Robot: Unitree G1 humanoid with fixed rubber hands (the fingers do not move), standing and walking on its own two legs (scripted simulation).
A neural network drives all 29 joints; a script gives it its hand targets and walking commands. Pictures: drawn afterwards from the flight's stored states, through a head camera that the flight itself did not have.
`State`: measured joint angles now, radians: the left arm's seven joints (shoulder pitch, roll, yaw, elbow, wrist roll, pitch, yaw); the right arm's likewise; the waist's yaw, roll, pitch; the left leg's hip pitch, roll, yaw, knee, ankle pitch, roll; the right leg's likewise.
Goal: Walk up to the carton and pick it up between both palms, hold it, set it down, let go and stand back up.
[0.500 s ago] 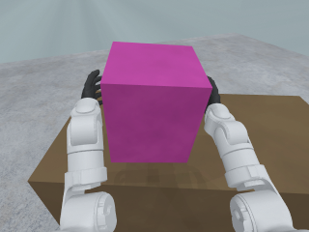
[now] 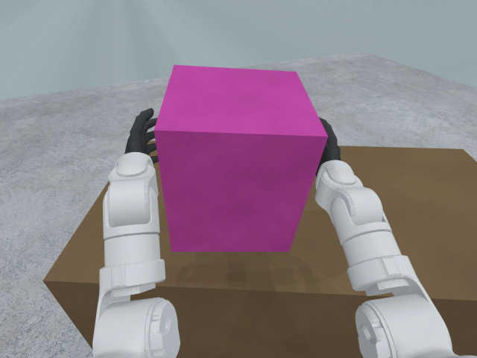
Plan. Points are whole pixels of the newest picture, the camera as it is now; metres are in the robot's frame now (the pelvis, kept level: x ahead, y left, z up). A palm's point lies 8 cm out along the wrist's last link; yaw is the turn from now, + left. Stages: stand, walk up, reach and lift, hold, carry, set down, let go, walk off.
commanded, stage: set down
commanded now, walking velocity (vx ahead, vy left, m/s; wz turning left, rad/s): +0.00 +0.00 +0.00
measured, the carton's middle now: (233, 161) +0.39 +0.01 +0.19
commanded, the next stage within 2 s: none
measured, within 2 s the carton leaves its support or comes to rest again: neither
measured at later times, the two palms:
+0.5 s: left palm (137, 163) +0.37 +0.16 +0.21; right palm (311, 171) +0.38 -0.13 +0.17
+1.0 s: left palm (149, 177) +0.38 +0.15 +0.17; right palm (312, 175) +0.39 -0.14 +0.15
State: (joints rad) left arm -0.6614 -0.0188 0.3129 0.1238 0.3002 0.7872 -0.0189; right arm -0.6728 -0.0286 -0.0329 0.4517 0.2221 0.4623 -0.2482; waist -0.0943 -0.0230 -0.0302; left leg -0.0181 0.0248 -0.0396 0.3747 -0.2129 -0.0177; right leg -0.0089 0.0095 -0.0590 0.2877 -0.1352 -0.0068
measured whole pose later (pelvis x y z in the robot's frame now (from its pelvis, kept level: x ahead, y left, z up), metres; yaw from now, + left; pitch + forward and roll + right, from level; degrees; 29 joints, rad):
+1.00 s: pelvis +0.02 -0.01 +0.00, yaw +0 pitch -7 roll -1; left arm -0.62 -0.07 0.31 0.31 0.34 0.47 0.02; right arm -0.66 0.01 -0.17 0.79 0.02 -0.02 -0.13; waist -0.01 -0.05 0.03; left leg 0.01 0.03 -0.05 0.32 -0.20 -0.04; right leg 0.00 0.02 -0.07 0.28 -0.16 -0.02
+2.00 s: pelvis +0.02 -0.04 +0.00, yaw +0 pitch +6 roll +0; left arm -0.68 -0.14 0.43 0.64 0.30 0.17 0.11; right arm -0.79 -0.03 -0.40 1.05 -0.18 -0.17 -0.02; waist 0.08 -0.02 -0.10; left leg -0.24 0.06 -0.04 0.29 -0.16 -0.07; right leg -0.28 0.04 -0.07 0.32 -0.15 -0.06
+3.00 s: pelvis +0.03 -0.03 -0.01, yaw -2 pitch +25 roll +0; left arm -0.75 -0.16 0.46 0.85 0.24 -0.10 0.20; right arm -0.96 -0.15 -0.42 1.29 -0.26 -0.33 0.02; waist 0.15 0.04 -0.24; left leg -0.63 0.06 -0.01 0.33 -0.14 -0.06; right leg -0.67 0.05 -0.04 0.32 -0.09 -0.05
